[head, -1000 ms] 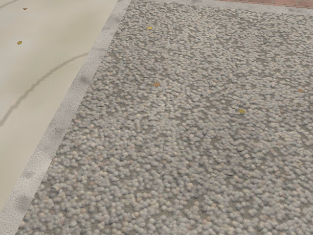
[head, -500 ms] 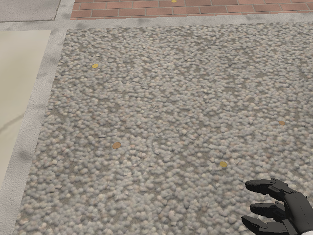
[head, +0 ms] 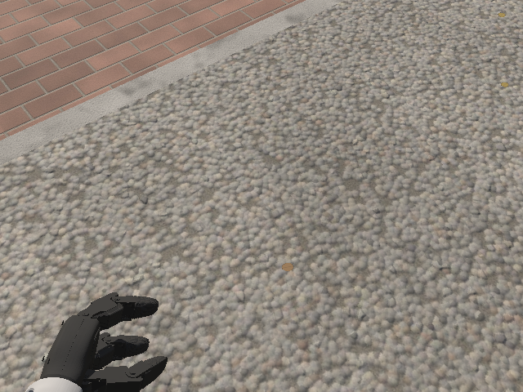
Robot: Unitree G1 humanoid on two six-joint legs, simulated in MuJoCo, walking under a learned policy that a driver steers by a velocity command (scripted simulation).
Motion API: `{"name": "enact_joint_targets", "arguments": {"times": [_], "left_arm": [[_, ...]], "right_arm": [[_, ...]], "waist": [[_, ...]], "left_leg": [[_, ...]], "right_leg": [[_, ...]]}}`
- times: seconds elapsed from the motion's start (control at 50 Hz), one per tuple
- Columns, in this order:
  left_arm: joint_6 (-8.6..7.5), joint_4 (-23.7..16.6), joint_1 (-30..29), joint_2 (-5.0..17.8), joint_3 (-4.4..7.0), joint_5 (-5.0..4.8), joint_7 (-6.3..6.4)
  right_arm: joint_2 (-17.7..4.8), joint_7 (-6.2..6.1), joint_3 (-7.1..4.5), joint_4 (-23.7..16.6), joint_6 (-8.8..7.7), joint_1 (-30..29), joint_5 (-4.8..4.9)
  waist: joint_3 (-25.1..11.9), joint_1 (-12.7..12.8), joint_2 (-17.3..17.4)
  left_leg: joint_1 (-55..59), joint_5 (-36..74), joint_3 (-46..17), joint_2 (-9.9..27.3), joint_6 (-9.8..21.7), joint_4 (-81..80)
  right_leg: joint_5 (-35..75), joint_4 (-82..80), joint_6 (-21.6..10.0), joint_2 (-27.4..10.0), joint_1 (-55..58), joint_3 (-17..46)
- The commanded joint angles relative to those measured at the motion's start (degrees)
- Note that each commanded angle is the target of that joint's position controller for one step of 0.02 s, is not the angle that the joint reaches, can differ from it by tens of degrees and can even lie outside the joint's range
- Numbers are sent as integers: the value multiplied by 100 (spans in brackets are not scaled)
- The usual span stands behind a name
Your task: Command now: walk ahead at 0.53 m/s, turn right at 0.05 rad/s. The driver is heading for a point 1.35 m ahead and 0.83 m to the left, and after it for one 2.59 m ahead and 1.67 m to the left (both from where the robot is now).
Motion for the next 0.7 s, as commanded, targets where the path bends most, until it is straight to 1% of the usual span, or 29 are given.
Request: {"name": "enact_joint_targets", "arguments": {"times": [0.02,0.04,0.06,0.08,0.1,0.12,0.14,0.16,0.18,0.2,0.22,0.26,0.3,0.32,0.36,0.4,0.44,0.46,0.48,0.5,0.52,0.54,0.56,0.58,0.6,0.62,0.64,0.66,0.7], "left_arm": [[-61,463,2611,1524,508,-250,361],[-94,237,2543,1556,390,110,450],[-35,310,2662,1336,470,125,371],[-75,371,2292,1130,447,-26,315],[-167,435,1808,793,368,-198,306],[-235,419,1434,531,290,-230,305],[-249,395,1155,438,288,-192,296],[-262,411,1021,410,306,-145,297],[-269,432,873,402,311,-90,315],[-265,463,788,413,320,-51,356],[-246,499,738,426,329,-27,426],[-161,548,669,434,340,-35,581],[-53,565,654,502,361,-88,701],[-2,587,686,566,379,-121,735],[94,642,751,720,432,-198,744],[183,676,793,841,495,-297,723],[234,685,742,901,549,-404,718],[254,679,665,891,567,-457,724],[279,720,769,807,567,-478,709],[268,605,883,776,565,-343,679],[246,341,1041,401,463,-58,610],[205,378,922,647,474,-121,528],[180,315,655,716,510,-293,507],[183,363,549,660,516,-252,553],[214,368,478,707,543,-177,616],[249,358,478,711,562,-168,634],[266,385,508,654,560,-176,632],[268,431,555,543,538,-194,631],[262,467,518,415,500,-225,650]], "right_arm": [[-1316,-118,-219,-767,-85,-916,105],[-699,-4,-62,-598,-164,271,53],[-1187,48,-223,-530,-168,280,297],[-1211,12,-282,-686,-102,-271,417],[-1004,-65,-280,-747,-7,-702,358],[-860,-131,-302,-648,144,-678,291],[-722,-152,-321,-576,294,-466,249],[-591,-166,-344,-594,401,-370,220],[-472,-182,-358,-662,479,-353,222],[-462,-204,-383,-780,521,-491,206],[-465,-218,-404,-922,537,-675,178],[-445,-198,-408,-1111,539,-937,128],[-392,-93,-376,-1237,529,-1218,73],[-384,-27,-366,-1327,529,-1401,52],[-467,115,-383,-1532,561,-1683,54],[-646,239,-441,-1747,617,-1859,76],[-763,308,-505,-1875,639,-1787,92],[-811,301,-553,-1858,627,-1534,91],[-992,242,-660,-1739,585,-1020,54],[-1712,110,-889,-1765,542,-704,8],[-2185,74,-935,-1918,520,-832,-148],[-1901,174,-853,-2133,429,-970,-209],[-1756,203,-817,-2237,372,-1313,-118],[-1535,156,-772,-2275,401,-1640,74],[-1338,76,-713,-2361,476,-1943,174],[-1231,-14,-680,-2461,538,-2106,152],[-1215,-74,-681,-2547,582,-2172,93],[-1244,-124,-699,-2581,612,-2130,56],[-1336,-209,-746,-2603,655,-1960,58]], "waist": [[-1721,1730,38],[-3302,1086,-999],[-3873,1319,-462],[-2759,1106,131],[-1681,808,591],[-1194,540,577],[-975,319,468],[-844,198,276],[-751,99,39],[-649,79,-103],[-579,65,-199],[-552,86,-283],[-611,228,-199],[-640,321,-159],[-637,438,-176],[-567,479,-248],[-529,393,-275],[-601,233,-209],[-780,3,137],[-759,-75,1363],[-1362,465,2472],[-2272,206,1509],[-1889,280,952],[-1370,450,396],[-1053,575,359],[-1012,682,537],[-1032,697,643],[-1098,686,675],[-1210,604,724]], "left_leg": [[-3283,1715,-707,187,345,4569],[-4224,-1463,-2427,-326,356,6326],[-4443,-1283,-2974,-298,243,6663],[-4785,-858,-2561,-6,128,6246],[-4959,-403,-2206,274,20,5714],[-4682,-138,-2083,432,-81,5575],[-4244,122,-2013,514,-153,5523],[-3969,343,-1939,549,-178,5432],[-3946,484,-1845,533,-223,5371],[-4061,687,-1794,546,-251,5249],[-4235,959,-1758,569,-261,5037],[-4435,1590,-1641,594,-225,4354],[-4350,2230,-1455,566,-134,3539],[-4311,2444,-1377,543,-78,3172],[-4317,2379,-1252,507,56,2655],[-4358,1905,-1108,443,233,2368],[-4193,1433,-913,275,468,2016],[-3800,1496,-766,84,637,1625],[-3000,2115,-782,-176,888,1073],[-2094,5491,-2205,452,1328,658],[-741,6743,-4521,1462,2464,674],[-513,5161,-5179,1727,2626,203],[-822,4092,-4814,1611,2381,12],[-1343,3217,-4397,1310,2030,-72],[-1886,2735,-4093,1110,1813,-155],[-2274,2510,-3892,883,1661,-207],[-2390,2546,-3781,707,1561,-193],[-2354,2660,-3719,609,1499,-146],[-2188,2681,-3822,546,1460,-70]], "right_leg": [[3935,-83,-399,-1473,5513,1751],[7727,789,-990,-2849,6882,3157],[6294,66,-1548,-3016,6552,3165],[4606,-498,-1402,-2659,5478,2625],[3390,-936,-1010,-2257,4324,2112],[2982,-1263,-832,-2057,3436,1710],[2742,-1562,-696,-1958,2694,1298],[2683,-1743,-555,-1843,2171,922],[2606,-1893,-535,-1793,1846,594],[2515,-2010,-513,-1743,1672,323],[2425,-2069,-474,-1702,1648,85],[2108,-2017,-382,-1572,1830,-331],[1725,-1883,-327,-1524,2103,-623],[1638,-1814,-319,-1597,2275,-678],[1478,-1630,-273,-1817,2655,-692],[1434,-1356,-151,-2038,2984,-667],[1780,-877,61,-2167,3185,-683],[2086,-350,256,-2079,3154,-825],[2036,632,520,-1783,2877,-984],[108,2269,1002,-1130,1709,-1063],[-4182,4090,1413,124,-254,-436],[-4137,4586,1275,120,-475,981],[-3647,4469,1108,0,-673,1124],[-3169,4053,1066,-162,-743,1140],[-2809,3581,1061,-262,-644,1160],[-2574,3233,1066,-267,-304,1166],[-2370,2968,1117,-154,-127,1126],[-2255,2625,1174,-58,-49,1115],[-2155,2027,1285,81,-11,1188]]}}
